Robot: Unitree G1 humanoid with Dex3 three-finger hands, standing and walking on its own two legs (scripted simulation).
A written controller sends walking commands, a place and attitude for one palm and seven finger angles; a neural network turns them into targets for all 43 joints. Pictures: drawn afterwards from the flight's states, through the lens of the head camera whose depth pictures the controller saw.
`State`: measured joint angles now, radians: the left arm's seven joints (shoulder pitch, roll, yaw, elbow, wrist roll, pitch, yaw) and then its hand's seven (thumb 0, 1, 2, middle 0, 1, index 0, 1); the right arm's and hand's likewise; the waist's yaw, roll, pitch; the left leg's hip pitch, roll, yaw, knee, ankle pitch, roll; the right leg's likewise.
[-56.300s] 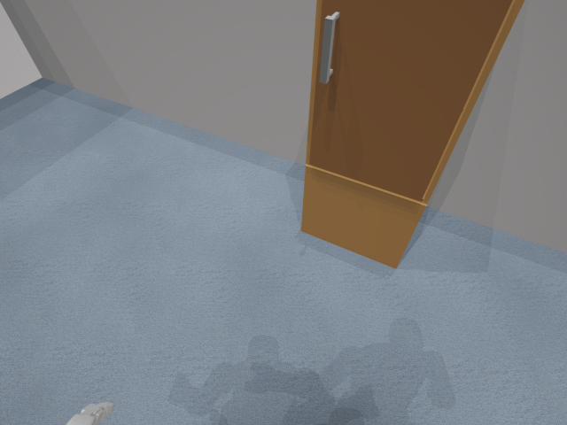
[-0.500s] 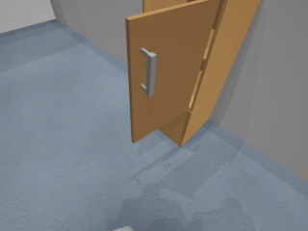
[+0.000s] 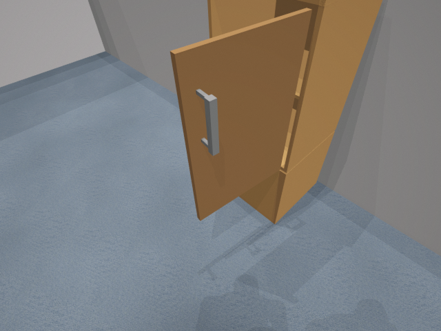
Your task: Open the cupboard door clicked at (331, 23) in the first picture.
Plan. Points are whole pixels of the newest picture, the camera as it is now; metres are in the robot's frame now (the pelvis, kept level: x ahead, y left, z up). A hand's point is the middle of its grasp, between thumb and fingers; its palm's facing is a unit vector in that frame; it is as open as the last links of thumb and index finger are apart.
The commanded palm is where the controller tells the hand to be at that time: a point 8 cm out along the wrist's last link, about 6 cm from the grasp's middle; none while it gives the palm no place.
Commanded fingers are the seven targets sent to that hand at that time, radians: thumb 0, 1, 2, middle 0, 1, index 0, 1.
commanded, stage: let the arm hang, fingers relaxed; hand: left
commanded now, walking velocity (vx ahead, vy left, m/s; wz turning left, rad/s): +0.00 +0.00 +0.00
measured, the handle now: (207, 123) +0.54 +0.06 +0.09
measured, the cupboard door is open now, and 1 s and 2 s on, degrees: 83 83 83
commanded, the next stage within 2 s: look to check the result in 0.30 s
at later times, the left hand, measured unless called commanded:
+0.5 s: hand out of the picture -0.02 +0.14 -0.18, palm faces +0.07 -0.98 -0.19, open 7.4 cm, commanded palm none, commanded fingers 0.00 0.90 0.90 -0.20 -0.30 -0.20 -0.30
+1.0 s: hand out of the picture +0.00 +0.15 -0.17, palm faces +0.04 -0.98 -0.18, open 7.4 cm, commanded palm none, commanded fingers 0.00 0.90 0.90 -0.20 -0.30 -0.20 -0.30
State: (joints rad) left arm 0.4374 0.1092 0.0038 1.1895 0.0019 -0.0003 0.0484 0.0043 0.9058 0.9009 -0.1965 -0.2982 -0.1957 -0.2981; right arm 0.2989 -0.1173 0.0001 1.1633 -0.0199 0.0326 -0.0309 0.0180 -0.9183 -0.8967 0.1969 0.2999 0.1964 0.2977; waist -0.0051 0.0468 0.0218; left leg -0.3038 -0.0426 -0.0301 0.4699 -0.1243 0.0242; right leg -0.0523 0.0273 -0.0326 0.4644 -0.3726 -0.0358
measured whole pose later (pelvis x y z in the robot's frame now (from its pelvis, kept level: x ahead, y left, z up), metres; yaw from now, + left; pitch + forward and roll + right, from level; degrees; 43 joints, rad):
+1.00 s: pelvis +0.03 -0.01 +0.00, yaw -1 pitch -2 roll +1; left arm 0.32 0.12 0.01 1.14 0.00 -0.01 0.04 0.00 0.90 0.90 -0.20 -0.30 -0.20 -0.30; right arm 0.23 -0.15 0.00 1.15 -0.02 0.01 -0.04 0.01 -0.92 -0.90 0.20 0.30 0.19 0.30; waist 0.00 0.00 0.07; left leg -0.26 -0.03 -0.01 0.45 -0.16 0.01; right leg 0.02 0.04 -0.01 0.38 -0.36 -0.05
